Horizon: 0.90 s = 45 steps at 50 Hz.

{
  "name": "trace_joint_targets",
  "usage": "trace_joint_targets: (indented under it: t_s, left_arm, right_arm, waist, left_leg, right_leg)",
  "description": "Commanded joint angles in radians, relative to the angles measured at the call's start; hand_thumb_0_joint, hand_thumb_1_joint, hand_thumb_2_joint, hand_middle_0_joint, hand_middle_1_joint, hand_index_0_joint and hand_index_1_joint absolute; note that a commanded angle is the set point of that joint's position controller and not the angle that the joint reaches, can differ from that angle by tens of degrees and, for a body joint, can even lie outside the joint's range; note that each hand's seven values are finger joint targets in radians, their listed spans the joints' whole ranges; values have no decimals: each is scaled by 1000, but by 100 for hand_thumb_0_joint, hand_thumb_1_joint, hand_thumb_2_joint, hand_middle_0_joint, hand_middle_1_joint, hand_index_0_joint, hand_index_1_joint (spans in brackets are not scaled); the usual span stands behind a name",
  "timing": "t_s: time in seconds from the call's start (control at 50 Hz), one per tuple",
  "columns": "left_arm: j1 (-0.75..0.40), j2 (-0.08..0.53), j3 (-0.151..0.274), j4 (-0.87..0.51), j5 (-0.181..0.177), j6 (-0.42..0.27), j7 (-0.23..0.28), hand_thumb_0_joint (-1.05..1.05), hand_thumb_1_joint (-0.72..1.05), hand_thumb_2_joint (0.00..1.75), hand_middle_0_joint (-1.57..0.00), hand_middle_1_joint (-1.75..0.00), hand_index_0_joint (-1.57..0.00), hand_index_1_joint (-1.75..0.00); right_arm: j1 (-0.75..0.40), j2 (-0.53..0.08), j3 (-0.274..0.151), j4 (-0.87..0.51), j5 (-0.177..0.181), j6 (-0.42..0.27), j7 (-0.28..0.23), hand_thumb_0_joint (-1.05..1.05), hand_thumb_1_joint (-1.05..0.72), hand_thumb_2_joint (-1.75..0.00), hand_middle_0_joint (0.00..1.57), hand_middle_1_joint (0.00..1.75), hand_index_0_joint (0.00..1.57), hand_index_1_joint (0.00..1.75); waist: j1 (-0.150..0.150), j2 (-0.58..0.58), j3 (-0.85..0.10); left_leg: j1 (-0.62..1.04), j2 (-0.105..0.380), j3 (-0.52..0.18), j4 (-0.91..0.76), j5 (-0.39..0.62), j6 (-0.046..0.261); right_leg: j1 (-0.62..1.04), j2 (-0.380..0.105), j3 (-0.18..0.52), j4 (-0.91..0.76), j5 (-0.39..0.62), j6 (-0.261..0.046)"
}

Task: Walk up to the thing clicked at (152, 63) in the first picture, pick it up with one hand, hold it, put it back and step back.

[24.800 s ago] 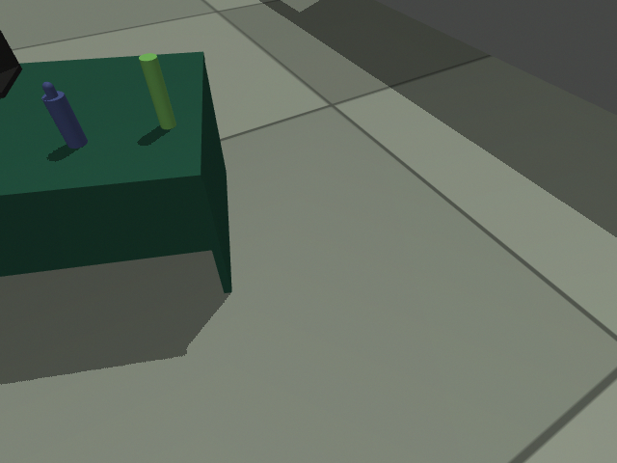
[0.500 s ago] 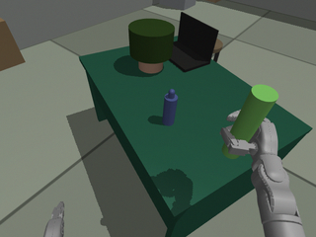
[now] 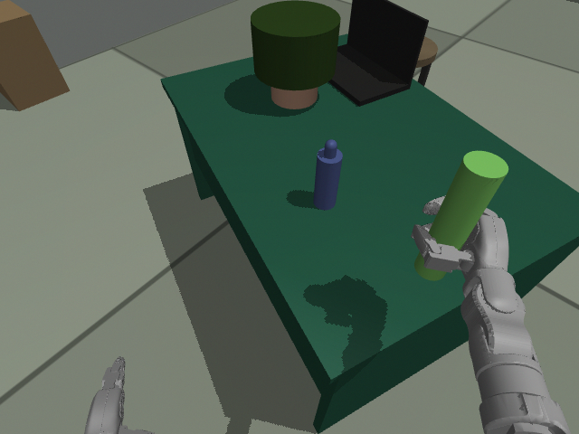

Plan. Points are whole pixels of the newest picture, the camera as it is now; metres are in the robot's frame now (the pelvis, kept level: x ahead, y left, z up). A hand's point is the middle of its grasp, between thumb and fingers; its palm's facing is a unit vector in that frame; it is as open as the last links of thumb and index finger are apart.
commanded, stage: crouch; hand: right
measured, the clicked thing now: (453, 224) +0.37 -0.19 +0.10
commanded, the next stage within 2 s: lower in 0.60 s
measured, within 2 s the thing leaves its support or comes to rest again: rests again in 1.66 s
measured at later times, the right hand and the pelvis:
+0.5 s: hand (431, 230) +0.42 -0.20 +0.03, palm faces +0.16 +0.99 +0.02, open 6.2 cm; pelvis -0.01 -0.01 -0.03, yaw +1 degrees
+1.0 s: hand (423, 242) +0.44 -0.20 -0.02, palm faces +0.17 +0.99 +0.02, open 6.2 cm; pelvis -0.01 -0.01 -0.06, yaw +1 degrees
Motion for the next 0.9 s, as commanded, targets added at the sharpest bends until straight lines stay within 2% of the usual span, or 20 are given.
trace_joint_targets:
  t_s: [0.0,0.08,0.14,0.18,0.22,0.24,0.28,0.3,0.4,0.44,0.52,0.56,0.6,0.68,0.7,0.76,0.78,0.8,0.82,0.88]
  left_arm:
    - [-110,160,54,-210,7,-64,5,0,-57,6,-5,-5,-5,-6]
    - [-77,121,17,-218,9,-70,-5,0,-56,6,-6,-5,-5,-6]
    - [-51,122,16,-239,14,-71,-7,0,-57,7,-6,-5,-5,-6]
    - [-25,158,45,-235,17,-68,-6,0,-57,7,-6,-5,-5,-6]
    - [-59,177,52,-307,20,-75,-6,0,-57,7,-6,-5,-5,-6]
    - [-22,163,49,-278,18,-70,-8,0,-57,6,-6,-5,-6,-6]
    - [-19,108,-4,-336,15,-71,-21,0,-57,7,-6,-6,-6,-6]
    - [9,141,27,-325,16,-68,-16,0,-57,7,-6,-6,-6,-6]
    - [57,123,7,-352,23,-61,-30,0,-56,6,-6,-6,-6,-6]
    - [67,179,68,-381,27,-63,-26,0,-55,6,-6,-6,-6,-6]
    - [103,111,0,-399,28,-57,-41,0,-56,6,-6,-6,-6,-6]
    - [98,169,60,-419,31,-54,-35,0,-56,6,-6,-6,-6,-6]
    - [50,173,43,-507,34,-58,-39,0,-56,6,-6,-6,-6,-6]
    - [97,134,14,-515,34,-45,-49,0,-56,6,-6,-6,-6,-6]
    - [84,162,36,-538,33,-44,-44,0,-56,7,-6,-5,-5,-6]
    - [154,135,23,-485,36,-30,-52,0,-57,7,-6,-5,-5,-6]
    - [154,163,55,-496,37,-29,-49,0,-57,7,-6,-5,-5,-6]
    - [116,196,69,-572,38,-35,-48,0,-57,6,-6,-5,-5,-6]
    - [103,189,56,-611,43,-35,-48,0,-56,6,-6,-5,-5,-6]
    - [187,128,20,-564,44,-20,-61,0,-56,6,-6,-5,-5,-6]
  right_arm:
    - [-475,-219,-71,-173,6,-165,4,0,-56,-134,141,145,142,145]
    - [-559,-266,-104,-124,5,-226,1,0,-54,-137,141,148,143,148]
    - [-536,-225,-83,4,-2,-247,8,0,-55,-137,142,148,143,148]
    - [-562,-274,-117,42,-7,-261,11,0,-54,-135,140,146,142,146]
    - [-621,-265,-101,43,-12,-280,14,0,-55,-135,139,146,141,146]
    - [-611,-276,-115,80,-12,-286,16,0,-55,-135,139,146,141,146]
    - [-598,-231,-89,119,-13,-297,27,0,-55,-133,138,144,139,144]
    - [-618,-258,-112,139,-15,-301,27,0,-55,-134,138,144,140,144]
    - [-663,-290,-120,165,-29,-322,38,0,-56,-133,137,143,139,143]
    - [-694,-330,-147,158,-32,-334,34,0,-56,-133,137,143,139,143]
    - [-686,-292,-127,179,-33,-342,42,0,-59,-132,137,141,138,141]
    - [-710,-326,-149,187,-40,-341,39,0,-58,-131,136,141,137,141]
    - [-761,-333,-142,120,-42,-353,40,0,-58,-130,136,140,137,140]
    - [-703,-277,-125,223,-43,-345,53,0,-56,-131,136,141,137,141]
    - [-736,-336,-164,190,-42,-353,48,0,-60,-131,136,141,137,141]
    - [-645,-287,-153,341,-50,-344,54,0,-60,-132,136,141,137,141]
    - [-656,-296,-167,331,-47,-353,59,0,-60,-132,137,142,138,142]
    - [-672,-356,-200,285,-54,-364,54,0,-59,-132,137,142,138,142]
    - [-733,-380,-201,234,-60,-379,52,0,-58,-133,137,143,138,143]
    - [-708,-309,-167,291,-57,-391,63,0,-61,-133,138,143,139,143]
  waist:
    - [10,-16,-342]
    - [7,-63,-392]
    - [25,-30,-401]
    - [33,-36,-426]
    - [42,-37,-479]
    - [38,-23,-430]
    - [44,-32,-456]
    - [52,-16,-471]
    - [54,-77,-444]
    - [73,-81,-488]
    - [55,-105,-459]
    - [74,-97,-497]
    - [67,-107,-569]
    - [71,-98,-558]
    - [72,-78,-588]
    - [78,-71,-466]
    - [97,-44,-465]
    - [83,-42,-537]
    - [91,-59,-568]
    - [96,-76,-478]
  left_leg:
    - [-3,-13,8,-49,195,1]
    - [-39,-22,11,-3,207,8]
    - [-54,-26,8,26,232,4]
    - [-89,-26,4,45,246,4]
    - [-87,-26,3,61,259,4]
    - [-110,-33,13,66,232,5]
    - [-114,-29,4,79,232,5]
    - [-142,-36,9,91,237,5]
    - [-202,-34,1,121,184,13]
    - [-228,-38,3,136,181,12]
    - [-273,-44,16,166,154,18]
    - [-299,-46,12,180,149,18]
    - [-288,-49,15,194,156,19]
    - [-303,-50,15,216,187,18]
    - [-278,-49,15,218,201,16]
    - [-325,-45,4,236,169,17]
    - [-347,-47,7,243,157,16]
    - [-324,-47,5,255,179,14]
    - [-324,-49,6,261,179,16]
    - [-391,-50,7,287,133,22]
  right_leg:
    - [114,18,-8,-12,121,-37]
    - [79,11,-1,32,149,-27]
    - [44,13,-3,70,165,-31]
    - [31,12,-1,93,187,-34]
    - [36,12,1,114,200,-36]
    - [12,6,7,110,183,-32]
    - [-8,12,1,130,173,-35]
    - [2,6,6,140,189,-36]
    - [-67,11,3,163,131,-34]
    - [-41,7,8,183,131,-32]
    - [-78,1,19,202,154,-24]
    - [-73,-1,21,217,137,-27]
    - [-46,-6,29,231,172,-23]
    - [-73,-2,24,269,237,-24]
    - [-87,-1,23,272,224,-27]
    - [-198,9,10,284,124,-36]
    - [-210,5,17,291,111,-37]
    - [-187,5,17,304,138,-39]
    - [-167,2,17,315,149,-35]
    - [-235,6,17,331,92,-33]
